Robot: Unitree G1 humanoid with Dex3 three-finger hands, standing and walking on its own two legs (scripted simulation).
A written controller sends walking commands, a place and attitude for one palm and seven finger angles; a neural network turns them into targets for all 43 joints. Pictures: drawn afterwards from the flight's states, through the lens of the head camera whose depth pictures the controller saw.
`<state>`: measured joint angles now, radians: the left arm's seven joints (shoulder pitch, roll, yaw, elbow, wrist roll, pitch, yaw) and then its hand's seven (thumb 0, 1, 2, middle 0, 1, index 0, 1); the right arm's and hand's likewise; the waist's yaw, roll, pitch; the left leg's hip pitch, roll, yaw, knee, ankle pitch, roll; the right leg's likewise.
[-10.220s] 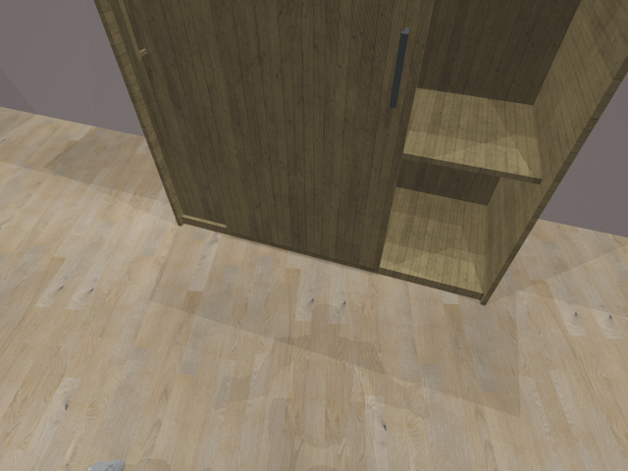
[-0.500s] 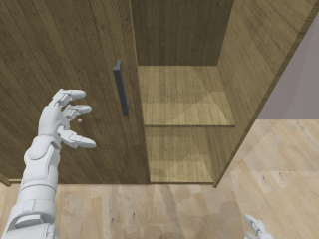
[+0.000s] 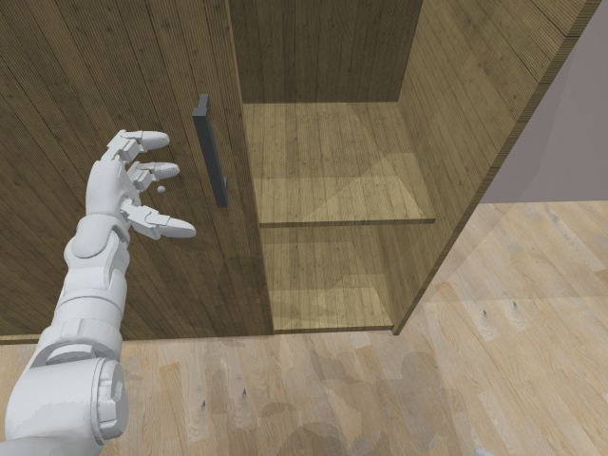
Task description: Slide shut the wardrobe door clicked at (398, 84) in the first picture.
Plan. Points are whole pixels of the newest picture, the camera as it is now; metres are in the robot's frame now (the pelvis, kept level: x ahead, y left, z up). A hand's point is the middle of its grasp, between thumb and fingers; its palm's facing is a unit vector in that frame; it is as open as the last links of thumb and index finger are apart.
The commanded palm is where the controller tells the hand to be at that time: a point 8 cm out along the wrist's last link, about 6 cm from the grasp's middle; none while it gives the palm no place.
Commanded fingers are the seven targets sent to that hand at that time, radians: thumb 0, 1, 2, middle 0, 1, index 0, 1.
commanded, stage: move the hooked fingers beside the handle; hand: left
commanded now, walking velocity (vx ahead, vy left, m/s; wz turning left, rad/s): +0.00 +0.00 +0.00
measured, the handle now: (214, 155) +0.51 +0.13 +0.10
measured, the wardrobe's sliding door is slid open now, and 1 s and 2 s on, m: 0.40 0.40 0.40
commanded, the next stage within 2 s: feel for the door with the fingertips in 0.94 s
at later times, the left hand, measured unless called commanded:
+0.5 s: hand (171, 179) +0.46 +0.18 +0.10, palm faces +0.04 -1.00 -0.01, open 13.8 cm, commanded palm +0.43 +0.23 +0.10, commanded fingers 0.00 -0.50 0.30 -0.30 -1.20 -0.30 -1.20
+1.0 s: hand (174, 182) +0.46 +0.18 +0.10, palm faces +0.04 -1.00 -0.01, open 13.9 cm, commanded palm +0.42 +0.23 +0.10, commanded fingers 0.00 -0.50 0.30 -0.30 -1.20 -0.30 -1.20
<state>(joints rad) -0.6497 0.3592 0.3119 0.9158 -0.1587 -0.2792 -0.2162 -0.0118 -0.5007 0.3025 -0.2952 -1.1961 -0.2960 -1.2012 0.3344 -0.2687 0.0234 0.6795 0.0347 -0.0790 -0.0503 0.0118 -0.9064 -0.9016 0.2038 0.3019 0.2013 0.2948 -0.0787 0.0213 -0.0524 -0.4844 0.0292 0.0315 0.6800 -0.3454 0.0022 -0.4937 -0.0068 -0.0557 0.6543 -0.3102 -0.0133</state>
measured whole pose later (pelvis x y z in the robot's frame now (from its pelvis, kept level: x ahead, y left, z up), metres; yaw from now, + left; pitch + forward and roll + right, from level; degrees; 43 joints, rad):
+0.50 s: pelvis +0.00 +0.00 -0.01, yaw -1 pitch +11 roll -1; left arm -0.73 0.36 0.33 1.02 -0.13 -0.33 -0.19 -0.01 -0.50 0.30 -0.32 -1.22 -0.32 -1.22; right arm 0.37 -0.26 0.02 0.67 0.02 -0.02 -0.02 0.01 -0.91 -0.90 0.20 0.30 0.20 0.29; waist -0.09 0.02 -0.08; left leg -0.56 0.03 0.04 0.73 -0.37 0.01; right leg -0.56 0.00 -0.05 0.69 -0.32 -0.01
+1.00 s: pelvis +0.00 +0.00 -0.01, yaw -1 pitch +11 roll -1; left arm -0.70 0.36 0.33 0.97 -0.13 -0.31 -0.19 -0.01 -0.50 0.30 -0.30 -1.20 -0.31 -1.21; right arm 0.35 -0.26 0.02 0.65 0.03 -0.01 -0.03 0.01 -0.91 -0.90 0.20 0.30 0.20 0.29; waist -0.10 0.02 -0.07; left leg -0.55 0.04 0.04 0.73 -0.37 0.00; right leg -0.56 0.00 -0.05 0.69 -0.33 -0.01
